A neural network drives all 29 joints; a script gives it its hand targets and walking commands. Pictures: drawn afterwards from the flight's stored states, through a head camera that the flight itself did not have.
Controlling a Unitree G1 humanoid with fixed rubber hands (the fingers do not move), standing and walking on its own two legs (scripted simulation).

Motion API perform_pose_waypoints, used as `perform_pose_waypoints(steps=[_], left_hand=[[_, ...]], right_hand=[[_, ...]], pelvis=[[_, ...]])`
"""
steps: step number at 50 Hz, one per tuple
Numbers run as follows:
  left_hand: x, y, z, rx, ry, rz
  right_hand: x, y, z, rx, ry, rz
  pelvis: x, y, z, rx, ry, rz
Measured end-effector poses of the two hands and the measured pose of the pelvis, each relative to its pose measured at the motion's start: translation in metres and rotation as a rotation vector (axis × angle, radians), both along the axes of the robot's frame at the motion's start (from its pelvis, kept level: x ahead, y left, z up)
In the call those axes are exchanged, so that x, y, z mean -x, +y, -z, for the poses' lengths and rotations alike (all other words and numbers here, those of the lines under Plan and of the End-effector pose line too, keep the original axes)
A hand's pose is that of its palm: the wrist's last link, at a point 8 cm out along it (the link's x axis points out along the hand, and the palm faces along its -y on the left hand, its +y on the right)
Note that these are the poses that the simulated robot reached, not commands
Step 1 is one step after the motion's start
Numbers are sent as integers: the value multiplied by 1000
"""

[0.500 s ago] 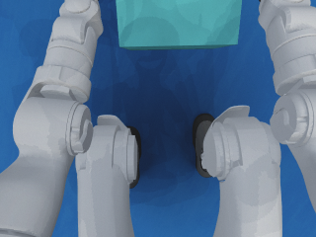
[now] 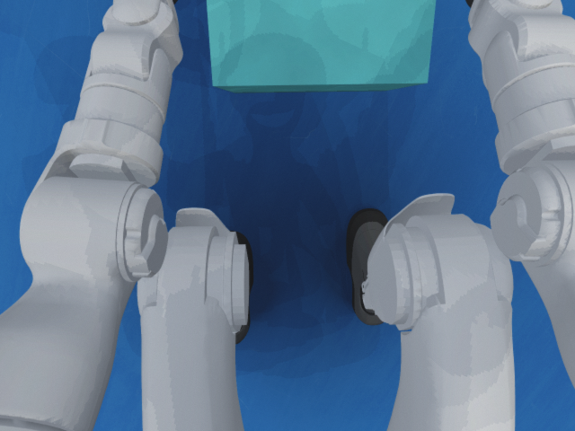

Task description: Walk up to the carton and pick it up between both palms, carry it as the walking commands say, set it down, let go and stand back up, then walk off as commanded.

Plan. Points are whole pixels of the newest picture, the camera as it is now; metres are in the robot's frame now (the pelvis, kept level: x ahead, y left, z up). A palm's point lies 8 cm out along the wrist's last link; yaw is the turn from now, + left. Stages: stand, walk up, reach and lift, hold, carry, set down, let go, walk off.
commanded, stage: set down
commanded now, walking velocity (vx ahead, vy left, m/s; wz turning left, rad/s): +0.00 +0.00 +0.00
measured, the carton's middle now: out of the picture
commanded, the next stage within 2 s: let go in 1.98 s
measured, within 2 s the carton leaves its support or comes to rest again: neither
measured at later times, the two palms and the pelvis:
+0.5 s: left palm out of the picture +0.56 +0.14 -0.18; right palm out of the picture +0.54 -0.24 -0.18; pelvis +0.00 +0.00 +0.00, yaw +0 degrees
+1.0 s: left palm out of the picture +0.57 +0.13 -0.07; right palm out of the picture +0.54 -0.24 -0.07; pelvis -0.02 -0.01 +0.05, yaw -1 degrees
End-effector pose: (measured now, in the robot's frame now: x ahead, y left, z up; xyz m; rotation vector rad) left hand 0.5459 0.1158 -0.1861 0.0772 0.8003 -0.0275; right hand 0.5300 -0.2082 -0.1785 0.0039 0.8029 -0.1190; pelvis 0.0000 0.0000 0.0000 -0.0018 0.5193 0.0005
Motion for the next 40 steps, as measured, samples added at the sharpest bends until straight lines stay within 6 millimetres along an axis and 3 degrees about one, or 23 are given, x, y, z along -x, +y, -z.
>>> perform_pose_waypoints(steps=[11,22,31,36,40], left_hand=[[-4,0,-5,9,-56,-15],[-20,20,-12,-19,-93,-63],[-10,26,-5,-36,-87,-40],[-26,18,-43,-17,-219,-43],[-32,16,-67,-42,-211,-47]], right_hand=[[0,-1,-1,29,-27,31],[0,-26,5,84,-38,70],[-8,-23,0,51,-76,72],[-20,-31,-37,70,-196,92],[-21,-42,-63,79,-194,111]], pelvis=[[1,0,-4,4,11,4],[-2,-2,-5,7,34,-1],[-2,-4,-1,7,26,-4],[3,-4,-6,-1,13,3],[8,-4,-15,-2,-6,13]])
